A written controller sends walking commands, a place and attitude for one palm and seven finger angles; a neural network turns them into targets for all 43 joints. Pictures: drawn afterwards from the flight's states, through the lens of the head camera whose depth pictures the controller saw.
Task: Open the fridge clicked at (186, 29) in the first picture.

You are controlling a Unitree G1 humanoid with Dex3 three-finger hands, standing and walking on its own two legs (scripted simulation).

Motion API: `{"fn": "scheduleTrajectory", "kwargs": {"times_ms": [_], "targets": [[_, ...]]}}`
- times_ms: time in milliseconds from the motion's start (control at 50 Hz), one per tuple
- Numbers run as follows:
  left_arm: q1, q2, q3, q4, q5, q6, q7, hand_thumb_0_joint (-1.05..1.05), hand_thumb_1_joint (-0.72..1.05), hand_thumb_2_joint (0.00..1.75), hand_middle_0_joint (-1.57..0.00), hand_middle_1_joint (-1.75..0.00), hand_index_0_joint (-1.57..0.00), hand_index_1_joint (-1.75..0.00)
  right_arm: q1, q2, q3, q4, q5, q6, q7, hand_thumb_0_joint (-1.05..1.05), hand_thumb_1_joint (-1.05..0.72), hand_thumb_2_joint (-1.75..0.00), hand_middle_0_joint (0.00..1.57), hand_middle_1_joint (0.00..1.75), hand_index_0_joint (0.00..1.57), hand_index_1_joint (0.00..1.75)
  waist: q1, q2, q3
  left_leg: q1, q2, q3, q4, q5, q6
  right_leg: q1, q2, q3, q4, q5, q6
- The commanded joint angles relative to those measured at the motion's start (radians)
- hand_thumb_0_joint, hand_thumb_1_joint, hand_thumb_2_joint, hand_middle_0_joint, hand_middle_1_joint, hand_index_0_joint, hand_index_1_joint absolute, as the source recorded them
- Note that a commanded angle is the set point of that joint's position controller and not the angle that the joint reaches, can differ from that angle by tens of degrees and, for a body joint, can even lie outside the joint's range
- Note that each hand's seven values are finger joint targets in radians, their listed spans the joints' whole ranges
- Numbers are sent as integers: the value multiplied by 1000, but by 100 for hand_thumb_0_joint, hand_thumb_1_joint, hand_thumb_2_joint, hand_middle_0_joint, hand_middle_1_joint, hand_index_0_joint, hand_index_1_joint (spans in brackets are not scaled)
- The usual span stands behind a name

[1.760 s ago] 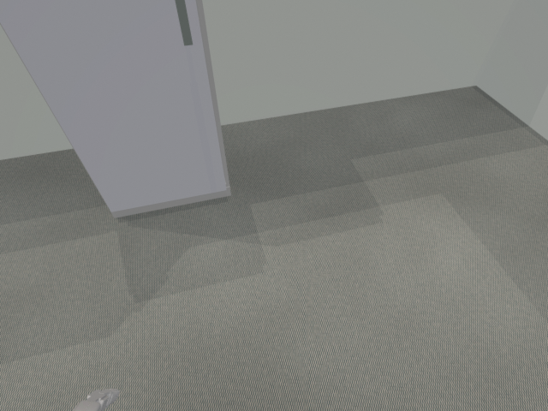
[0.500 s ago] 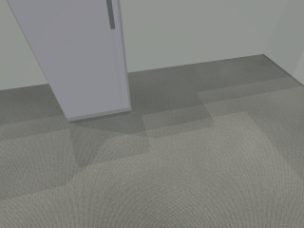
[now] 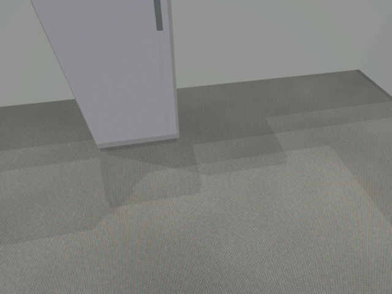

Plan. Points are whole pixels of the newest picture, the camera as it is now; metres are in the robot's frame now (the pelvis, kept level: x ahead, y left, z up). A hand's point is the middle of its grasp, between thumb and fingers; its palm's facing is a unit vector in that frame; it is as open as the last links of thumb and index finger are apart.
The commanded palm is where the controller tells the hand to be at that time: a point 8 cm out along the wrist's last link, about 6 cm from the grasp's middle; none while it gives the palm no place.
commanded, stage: walk to a spot facing it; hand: right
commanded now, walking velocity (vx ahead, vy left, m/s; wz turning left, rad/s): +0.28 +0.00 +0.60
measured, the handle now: out of the picture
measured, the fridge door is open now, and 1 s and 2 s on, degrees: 0 0 0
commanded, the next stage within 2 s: none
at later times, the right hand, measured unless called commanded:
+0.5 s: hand out of the picture +0.11 -0.22 -0.19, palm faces -0.14 +0.98 -0.15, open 7.4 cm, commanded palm none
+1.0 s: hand (215, 167) +0.53 -0.04 -0.16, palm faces -0.63 +0.75 -0.19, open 7.4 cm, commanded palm none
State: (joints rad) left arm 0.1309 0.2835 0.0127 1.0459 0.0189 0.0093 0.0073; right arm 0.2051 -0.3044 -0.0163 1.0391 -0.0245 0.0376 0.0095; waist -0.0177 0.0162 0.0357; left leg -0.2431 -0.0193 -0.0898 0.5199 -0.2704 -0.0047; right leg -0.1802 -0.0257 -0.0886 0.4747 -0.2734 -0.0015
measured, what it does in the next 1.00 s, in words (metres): walks ahead, turning left: right foot, then left foot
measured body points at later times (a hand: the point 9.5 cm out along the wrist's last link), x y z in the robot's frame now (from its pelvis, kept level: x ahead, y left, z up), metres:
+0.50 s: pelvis +0.13 -0.03 -0.01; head +0.16 -0.05 +0.44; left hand +0.20 +0.24 -0.13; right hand +0.12 -0.27 -0.17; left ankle +0.02 +0.11 -0.74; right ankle +0.22 -0.12 -0.74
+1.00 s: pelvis +0.28 +0.01 -0.02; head +0.32 +0.03 +0.43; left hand +0.06 +0.14 -0.16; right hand +0.56 -0.08 -0.15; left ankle +0.31 +0.14 -0.74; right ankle +0.23 -0.12 -0.73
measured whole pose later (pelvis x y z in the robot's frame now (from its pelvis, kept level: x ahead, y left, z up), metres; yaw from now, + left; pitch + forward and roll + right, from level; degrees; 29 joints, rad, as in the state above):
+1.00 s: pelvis +0.28 +0.01 -0.02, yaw +34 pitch -1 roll +0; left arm 0.46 0.17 0.04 1.07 0.02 -0.02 0.02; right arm 0.01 -0.22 -0.06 0.87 -0.04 0.01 0.05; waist 0.08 0.02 0.12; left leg -0.44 0.02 0.14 0.61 -0.13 0.04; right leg -0.07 -0.15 -0.40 0.67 -0.49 0.02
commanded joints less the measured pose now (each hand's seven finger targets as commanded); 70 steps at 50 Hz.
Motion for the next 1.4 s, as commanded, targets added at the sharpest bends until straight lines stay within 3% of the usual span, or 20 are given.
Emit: {"fn": "scheduleTrajectory", "kwargs": {"times_ms": [0, 60, 100, 120, 240, 420, 440, 480, 600, 820, 920, 960, 980, 1000, 1120, 1200, 1300, 1320, 1360, 1380], "targets": [[21, 224, 71, -89, 0, -16, 5, 0, 90, 90, -20, -30, -20, -30, 34, -72, -41, -113, -3, -10, 17, 0, -90, -90, 20, 30, 20, 30, 6, -194, 41, -157, 9, 100, 240, -175, 7, -43, -327, 258, -248, -364, -133], [-10, 178, 68, -111, 4, -22, 2, 0, 90, 90, -20, -30, -20, -30, 178, -38, -53, -91, -7, -31, 26, 0, -90, -90, 20, 30, 20, 30, -70, -75, 21, 68, 19, 127, 48, -111, 22, -177, -249, 87, 25, -256, -75], [-84, 60, 39, -198, -2, -29, -11, 0, 90, 90, -20, -30, -20, -30, 344, -188, -83, -62, -4, -63, -3, 0, -90, -90, 20, 30, 20, 30, -120, 367, 48, 234, 375, -565, -348, -138, 200, -591, -8, -41, 606, -392, 41], [-116, 99, 47, -209, 0, -37, -7, 0, 90, 90, -20, -30, -20, -30, 362, -168, -82, -64, 8, -71, -19, 0, -90, -90, 20, 30, 20, 30, -115, 228, 57, 218, 376, -605, -360, -103, 235, -605, -45, 78, 664, -284, 29], [-32, 20, 55, -173, 0, -40, -22, 0, 90, 90, -20, -30, -20, -30, 227, -75, -68, -90, 0, -96, -14, 0, -90, -90, 20, 30, 20, 30, -7, 83, 24, 93, 229, -255, -301, 75, 206, -451, -81, 50, 553, -13, 60], [50, 5, 65, -185, -13, -76, -13, 0, 90, 90, -20, -30, -20, -30, 167, -79, -96, -89, -4, -82, -14, 0, -90, -90, 20, 30, 20, 30, 33, 101, -22, -63, 155, -216, -143, 52, 141, -27, -17, 12, 65, 48, 50], [163, 48, 73, -150, -11, -83, 4, 0, 90, 90, -20, -30, -20, -30, 158, -49, -95, -96, 0, -78, -10, 0, -90, -90, 20, 30, 20, 30, 75, 9, -65, -152, 91, -174, 5, 71, 112, 172, -44, 38, -22, 27, 39], [387, 215, 102, -104, 10, -82, 18, 0, 90, 90, -20, -30, -20, -30, 168, 47, -83, -142, 9, -79, 11, 0, -90, -90, 20, 30, 20, 30, 129, -360, -174, -450, -59, 58, 562, -330, 26, 375, -493, 580, -234, -238, -107], [179, 8, 49, -116, 3, -103, 22, 0, 90, 90, -20, -30, -20, -30, 95, 59, -86, -121, -14, -35, 42, 0, -90, -90, 20, 30, 20, 30, 7, -163, 29, -408, 110, 78, 739, 19, -1, -8, -324, 126, -287, 0, -72], [325, 22, 54, -31, 8, -82, 24, 0, 90, 90, -20, -30, -20, -30, -185, 80, -58, -214, -8, -13, 39, 0, -90, -90, 20, 30, 20, 30, 68, -140, 60, -392, 81, 210, 323, 74, -14, 159, -310, -141, -151, 641, -97], [302, 72, 75, -46, 3, -61, 21, 0, 90, 90, -20, -30, -20, -30, -118, 31, -67, -207, -11, -29, 28, 0, -90, -90, 20, 30, 20, 30, 16, -158, -27, -155, 16, 247, 130, 38, 41, 185, -328, -209, 102, 870, -69], [292, 61, 66, -84, -18, -53, 5, 0, 90, 90, -20, -30, -20, -30, 124, -95, -95, -147, -15, -59, 13, 0, -90, -90, 20, 30, 20, 30, -102, 24, -218, 364, 154, 88, 0, 412, 111, -131, -268, -225, 564, 470, 18], [311, -3, 54, -120, -24, -52, 8, 0, 90, 90, -20, -30, -20, -30, 205, -203, -114, -130, 5, -67, -3, 0, -90, -90, 20, 30, 20, 30, -98, 215, -353, 572, 467, -369, 9, 972, 269, -431, -74, -163, 930, -366, 91], [225, 24, 57, -147, -17, -51, 26, 0, 90, 90, -20, -30, -20, -30, 209, -208, -114, -129, 26, -55, -17, 0, -90, -90, 20, 30, 20, 30, -109, 64, -301, 499, 456, -268, 6, 1178, 308, -459, -88, -1, 952, -378, 73], [251, -8, 52, -118, 6, 27, 20, 0, 90, 90, -20, -30, -20, -30, -138, -89, -85, -227, 0, -29, -34, 0, -90, -90, 20, 30, 20, 30, 78, 30, -80, -172, 247, -109, -208, 208, 178, -233, -130, 40, 715, -134, 91], [210, -6, 54, -155, 6, 21, 12, 0, 90, 90, -20, -30, -20, -30, -124, -92, -90, -232, -6, -13, -18, 0, -90, -90, 20, 30, 20, 30, 60, 127, -60, -232, 190, -158, -244, -120, 161, -201, -80, 17, 509, -113, 75], [194, -4, 56, -183, -9, -8, 23, 0, 90, 90, -20, -30, -20, -30, -73, -92, -101, -237, 2, 2, -10, 0, -90, -90, 20, 30, 20, 30, 49, 153, -98, -206, 153, -241, -138, 5, 125, -19, -3, -4, 112, -73, 52], [223, 17, 61, -180, -12, -16, 29, 0, 90, 90, -20, -30, -20, -30, -72, -65, -95, -245, 7, 4, -9, 0, -90, -90, 20, 30, 20, 30, 68, 76, -111, -261, 111, -207, -67, -16, 81, 89, -37, 28, -34, -39, 42], [163, 170, 88, -219, 4, -22, 26, 0, 90, 90, -20, -30, -20, -30, -43, 0, -87, -277, 8, 8, 4, 0, -90, -90, 20, 30, 20, 30, 52, -387, -52, -464, -44, 72, 430, -291, -31, 56, -477, 463, -297, -167, -108], [97, 128, 81, -219, 5, -23, 31, 0, 90, 90, -20, -30, -20, -30, -55, -45, -102, -248, -11, 16, 6, 0, -90, -90, 20, 30, 20, 30, 48, -309, 1, -426, 9, 6, 577, -228, -42, -76, -455, 416, -301, -152, -113]]}}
